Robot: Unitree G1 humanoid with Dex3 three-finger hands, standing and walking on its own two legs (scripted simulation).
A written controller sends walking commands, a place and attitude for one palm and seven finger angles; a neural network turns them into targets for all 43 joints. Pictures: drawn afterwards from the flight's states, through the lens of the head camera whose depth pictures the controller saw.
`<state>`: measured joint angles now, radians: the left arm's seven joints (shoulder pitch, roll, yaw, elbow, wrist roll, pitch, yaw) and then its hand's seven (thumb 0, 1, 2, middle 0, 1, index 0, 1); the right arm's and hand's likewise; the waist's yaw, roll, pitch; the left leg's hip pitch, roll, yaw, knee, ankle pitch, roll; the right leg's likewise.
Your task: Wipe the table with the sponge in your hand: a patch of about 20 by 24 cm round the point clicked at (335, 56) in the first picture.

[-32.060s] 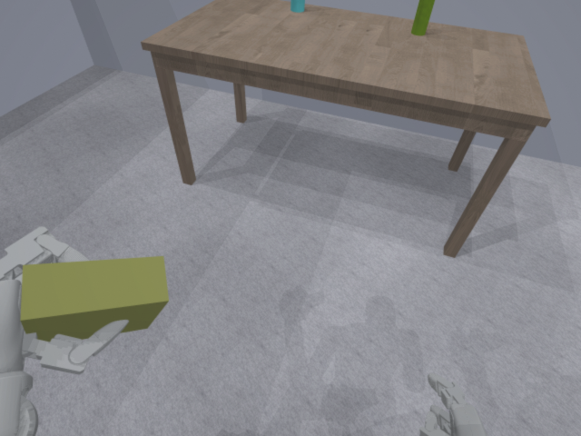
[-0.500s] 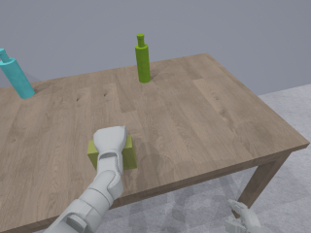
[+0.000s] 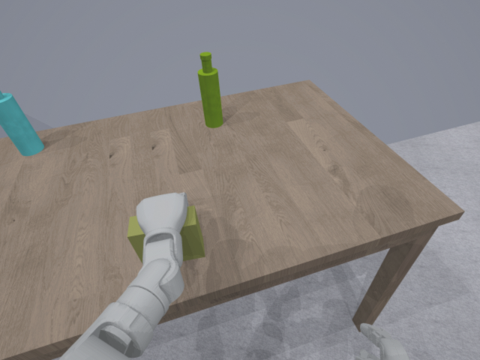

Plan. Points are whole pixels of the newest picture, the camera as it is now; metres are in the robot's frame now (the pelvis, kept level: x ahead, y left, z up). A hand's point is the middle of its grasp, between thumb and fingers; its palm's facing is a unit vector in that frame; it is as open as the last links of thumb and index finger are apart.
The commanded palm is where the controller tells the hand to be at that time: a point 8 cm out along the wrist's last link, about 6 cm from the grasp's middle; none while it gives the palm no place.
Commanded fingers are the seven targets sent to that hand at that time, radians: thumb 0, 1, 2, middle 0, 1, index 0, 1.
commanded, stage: slide back across to the middle lane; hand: left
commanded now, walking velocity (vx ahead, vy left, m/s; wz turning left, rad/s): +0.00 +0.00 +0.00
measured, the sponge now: (171, 243) +0.34 +0.18 +0.00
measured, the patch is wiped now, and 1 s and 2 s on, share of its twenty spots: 0.95 1.00 1.00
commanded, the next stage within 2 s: wipe forward along the middle lane in 0.66 s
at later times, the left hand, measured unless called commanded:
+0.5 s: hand (149, 236) +0.32 +0.21 +0.04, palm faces +0.00 -0.10 -1.00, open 9.0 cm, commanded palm +0.28 +0.21 +0.09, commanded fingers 0.00 0.10 1.30 -1.20 -1.60 -1.20 -1.60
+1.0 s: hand (126, 239) +0.32 +0.26 +0.04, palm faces -0.04 -0.07 -1.00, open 9.0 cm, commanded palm +0.29 +0.25 +0.07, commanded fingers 0.00 0.10 1.30 -1.20 -1.60 -1.20 -1.60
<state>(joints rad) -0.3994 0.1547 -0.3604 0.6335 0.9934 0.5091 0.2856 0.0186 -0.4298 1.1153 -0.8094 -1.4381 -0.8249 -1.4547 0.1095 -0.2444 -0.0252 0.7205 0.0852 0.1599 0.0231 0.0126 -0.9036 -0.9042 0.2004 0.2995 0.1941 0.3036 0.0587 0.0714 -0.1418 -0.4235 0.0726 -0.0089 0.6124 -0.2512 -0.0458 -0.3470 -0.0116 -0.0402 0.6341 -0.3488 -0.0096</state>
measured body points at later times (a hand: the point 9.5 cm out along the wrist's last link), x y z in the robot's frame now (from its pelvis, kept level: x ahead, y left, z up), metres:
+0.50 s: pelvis +0.02 +0.00 +0.01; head -0.01 -0.03 +0.45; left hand +0.32 +0.21 +0.10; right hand +0.24 -0.22 -0.08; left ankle +0.04 +0.16 -0.72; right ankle -0.01 -0.11 -0.72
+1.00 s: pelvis +0.01 +0.01 +0.00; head +0.01 -0.02 +0.45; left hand +0.31 +0.26 +0.09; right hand +0.22 -0.22 -0.10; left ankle +0.04 +0.16 -0.72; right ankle -0.01 -0.11 -0.72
